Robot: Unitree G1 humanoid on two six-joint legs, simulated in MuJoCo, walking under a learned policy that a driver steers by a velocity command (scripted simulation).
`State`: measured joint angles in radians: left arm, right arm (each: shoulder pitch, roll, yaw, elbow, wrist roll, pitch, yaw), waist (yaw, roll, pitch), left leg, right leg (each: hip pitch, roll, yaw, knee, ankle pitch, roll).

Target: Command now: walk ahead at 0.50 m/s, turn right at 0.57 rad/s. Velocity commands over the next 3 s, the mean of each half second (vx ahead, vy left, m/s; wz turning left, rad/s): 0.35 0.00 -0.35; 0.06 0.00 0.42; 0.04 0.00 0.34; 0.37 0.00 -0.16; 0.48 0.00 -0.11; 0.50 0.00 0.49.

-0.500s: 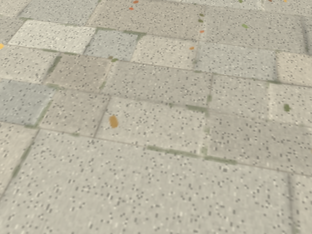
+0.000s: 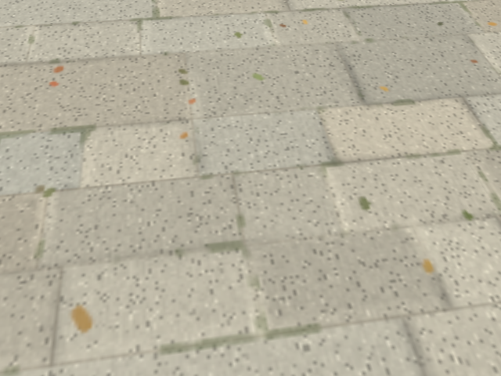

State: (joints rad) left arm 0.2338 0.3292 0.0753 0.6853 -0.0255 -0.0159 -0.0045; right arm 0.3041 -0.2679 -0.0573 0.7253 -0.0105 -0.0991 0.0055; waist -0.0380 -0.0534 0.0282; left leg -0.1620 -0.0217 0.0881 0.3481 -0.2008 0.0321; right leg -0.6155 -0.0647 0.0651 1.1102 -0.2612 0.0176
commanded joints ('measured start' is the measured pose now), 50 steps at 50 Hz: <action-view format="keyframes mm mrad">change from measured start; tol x32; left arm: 1 -36 12 -3 -84 5 -8 -10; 50 -159 62 24 39 20 23 37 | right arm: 1 -39 -149 -41 -45 3 -17 -6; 50 -130 -213 -60 -132 21 105 -33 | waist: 1 11 121 2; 11 -9 134 29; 16 124 -110 -569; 20 47 23 -177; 50 42 166 -156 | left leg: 1 100 287 -176 -188 236 162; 9 205 297 20 -162 348 110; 13 169 248 97 264 912 39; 14 -19 199 107 506 688 -11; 15 -449 45 76 896 -424 -79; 16 -444 20 -165 1064 -518 -82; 38 -274 90 -41 311 -148 -61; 42 213 372 -511 77 887 222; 50 121 234 -370 39 636 208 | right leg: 1 -130 -49 38 -108 100 11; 13 356 131 -161 -582 205 -137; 16 1051 -392 598 -606 897 -467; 23 340 -174 20 -822 754 -297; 40 548 -208 -134 -607 465 -149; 43 -7 91 -68 31 -451 50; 50 31 70 -3 -91 -135 67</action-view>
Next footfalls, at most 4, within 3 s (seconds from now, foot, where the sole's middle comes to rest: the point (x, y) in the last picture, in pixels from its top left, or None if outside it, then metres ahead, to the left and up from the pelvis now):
0.28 right None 0.30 -0.16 -0.78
0.82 left None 0.34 0.07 -0.78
1.28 right None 0.39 -0.16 -0.78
1.62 left None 0.30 0.08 -0.78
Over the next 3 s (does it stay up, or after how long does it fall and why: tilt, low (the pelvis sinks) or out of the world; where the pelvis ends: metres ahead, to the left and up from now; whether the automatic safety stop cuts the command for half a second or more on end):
stays up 1.05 0.05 0.00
